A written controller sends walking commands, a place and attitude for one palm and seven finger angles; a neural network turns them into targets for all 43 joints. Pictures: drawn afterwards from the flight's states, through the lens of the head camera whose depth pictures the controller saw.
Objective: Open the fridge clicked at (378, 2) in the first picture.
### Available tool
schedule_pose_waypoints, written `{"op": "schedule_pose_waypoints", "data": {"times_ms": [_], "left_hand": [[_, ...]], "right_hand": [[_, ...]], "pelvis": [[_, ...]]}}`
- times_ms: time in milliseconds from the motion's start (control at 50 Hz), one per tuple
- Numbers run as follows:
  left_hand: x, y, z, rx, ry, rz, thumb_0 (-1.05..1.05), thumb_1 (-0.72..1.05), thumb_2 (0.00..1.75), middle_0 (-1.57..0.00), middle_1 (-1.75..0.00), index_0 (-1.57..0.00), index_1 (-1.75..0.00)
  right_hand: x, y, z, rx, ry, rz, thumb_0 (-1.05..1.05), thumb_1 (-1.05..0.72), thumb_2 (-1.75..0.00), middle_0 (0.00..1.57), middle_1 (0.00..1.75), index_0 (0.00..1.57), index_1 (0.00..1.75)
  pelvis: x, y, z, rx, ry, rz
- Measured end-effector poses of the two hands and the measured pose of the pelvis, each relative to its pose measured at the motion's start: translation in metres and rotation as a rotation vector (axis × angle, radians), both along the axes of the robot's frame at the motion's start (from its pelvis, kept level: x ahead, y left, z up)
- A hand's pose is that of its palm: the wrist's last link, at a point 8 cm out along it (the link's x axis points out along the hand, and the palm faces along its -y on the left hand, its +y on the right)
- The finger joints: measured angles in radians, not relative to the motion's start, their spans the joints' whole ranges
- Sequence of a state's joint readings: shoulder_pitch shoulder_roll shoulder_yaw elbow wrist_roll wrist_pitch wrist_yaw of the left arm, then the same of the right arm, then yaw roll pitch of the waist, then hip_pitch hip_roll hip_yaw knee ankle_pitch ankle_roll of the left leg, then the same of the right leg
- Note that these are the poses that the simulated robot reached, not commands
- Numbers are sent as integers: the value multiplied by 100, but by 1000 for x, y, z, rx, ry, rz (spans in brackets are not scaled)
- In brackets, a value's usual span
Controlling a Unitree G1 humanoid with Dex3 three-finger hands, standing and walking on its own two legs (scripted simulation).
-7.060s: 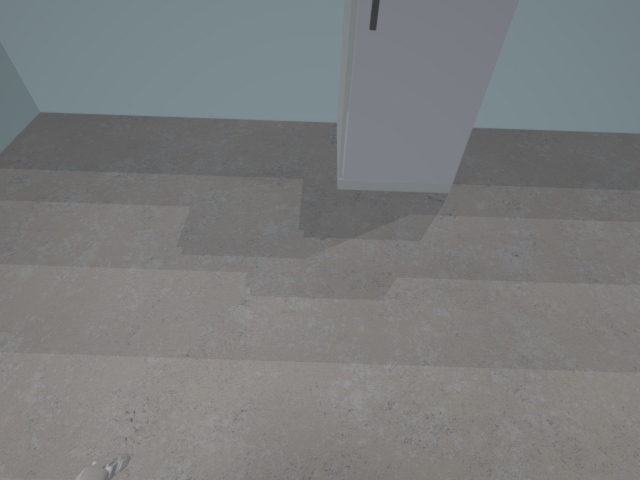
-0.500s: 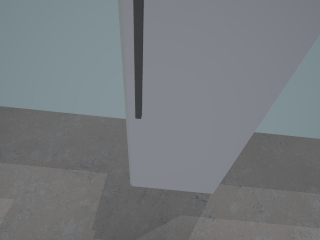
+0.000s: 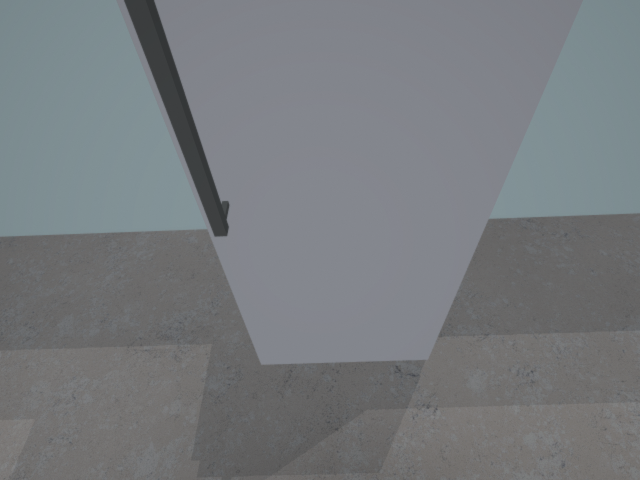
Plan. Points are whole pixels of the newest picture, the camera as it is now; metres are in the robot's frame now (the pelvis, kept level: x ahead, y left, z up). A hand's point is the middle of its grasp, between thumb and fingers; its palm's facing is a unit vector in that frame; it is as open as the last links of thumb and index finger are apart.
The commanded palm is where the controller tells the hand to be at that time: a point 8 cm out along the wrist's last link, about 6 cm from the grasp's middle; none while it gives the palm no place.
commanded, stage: come to a stop and stand still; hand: left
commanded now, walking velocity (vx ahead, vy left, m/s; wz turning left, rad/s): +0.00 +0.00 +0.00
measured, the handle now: (178, 86) +0.50 +0.17 +0.25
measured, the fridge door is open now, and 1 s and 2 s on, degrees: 0 0 0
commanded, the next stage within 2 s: look again from close up in 0.92 s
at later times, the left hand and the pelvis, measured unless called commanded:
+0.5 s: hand out of the picture -0.03 +0.18 -0.16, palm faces +0.06 -0.97 -0.24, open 7.4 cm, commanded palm none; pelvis -0.03 -0.01 +0.01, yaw +1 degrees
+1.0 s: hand out of the picture -0.02 +0.19 -0.16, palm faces +0.05 -0.97 -0.22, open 7.4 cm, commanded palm none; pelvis -0.04 +0.01 +0.01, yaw +0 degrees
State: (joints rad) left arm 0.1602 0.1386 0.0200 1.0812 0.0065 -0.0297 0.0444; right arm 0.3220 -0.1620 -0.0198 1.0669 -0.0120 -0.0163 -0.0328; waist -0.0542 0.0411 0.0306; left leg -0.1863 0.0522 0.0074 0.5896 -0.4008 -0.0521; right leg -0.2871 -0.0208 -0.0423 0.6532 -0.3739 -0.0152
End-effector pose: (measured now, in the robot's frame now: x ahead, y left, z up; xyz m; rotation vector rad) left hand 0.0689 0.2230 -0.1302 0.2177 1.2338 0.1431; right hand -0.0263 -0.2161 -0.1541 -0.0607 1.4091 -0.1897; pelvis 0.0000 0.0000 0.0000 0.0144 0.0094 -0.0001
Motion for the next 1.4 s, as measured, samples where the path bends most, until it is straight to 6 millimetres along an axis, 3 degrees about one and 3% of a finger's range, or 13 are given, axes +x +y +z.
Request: {"op": "schedule_pose_waypoints", "data": {"times_ms": [100, 220, 440, 580, 700, 840, 1080, 1400], "left_hand": [[-3, -9, 6, 0, -40, 25, 0, 92, 90, -20, -30, -20, -30], [-28, -6, 10, 13, -18, 57, -1, 92, 90, -20, -30, -21, -30], [-93, 1, 8, 2, 116, 102, 0, 91, 90, -20, -30, -20, -30], [-113, 5, 6, -11, 154, 109, 0, 91, 90, -20, -30, -20, -30], [-113, 9, 4, -22, 144, 102, 0, 91, 90, -20, -30, -20, -30], [-105, 13, 2, -30, 115, 93, 0, 91, 90, -20, -30, -20, -30], [-99, 20, 2, -26, 107, 89, 0, 91, 90, -20, -30, -20, -30], [-90, 24, 3, -18, 101, 91, 0, 91, 90, -20, -30, -20, -30]], "right_hand": [[33, -8, -3, -2, -84, 45, 2, -93, -90, 20, 30, 20, 30], [41, -19, 3, -9, -121, 72, 2, -94, -90, 20, 30, 20, 30], [-1, -10, 8, 5, -25, 90, 1, -92, -90, 20, 30, 20, 30], [-30, 1, 11, 15, 39, 81, 1, -91, -90, 20, 30, 20, 30], [-42, 10, 13, 16, 52, 73, 1, -91, -90, 20, 30, 20, 30], [-41, 16, 14, 14, 37, 73, 1, -91, -90, 20, 30, 20, 30], [-25, 18, 15, 3, 6, 83, 1, -91, -90, 20, 30, 20, 30], [5, 4, 18, -30, -35, 107, 1, -91, -90, 20, 30, 20, 30]], "pelvis": [[-3, -7, 1, -1, -18, 6], [-10, -12, 4, 3, -30, 10], [-25, -9, 9, 0, -34, 9], [-32, -2, 11, 0, -36, 8], [-37, 4, 11, 1, -39, 8], [-41, 9, 12, 1, -37, 7], [-39, 13, 12, 2, -28, 9], [-32, 12, 12, 2, -29, 13]]}}
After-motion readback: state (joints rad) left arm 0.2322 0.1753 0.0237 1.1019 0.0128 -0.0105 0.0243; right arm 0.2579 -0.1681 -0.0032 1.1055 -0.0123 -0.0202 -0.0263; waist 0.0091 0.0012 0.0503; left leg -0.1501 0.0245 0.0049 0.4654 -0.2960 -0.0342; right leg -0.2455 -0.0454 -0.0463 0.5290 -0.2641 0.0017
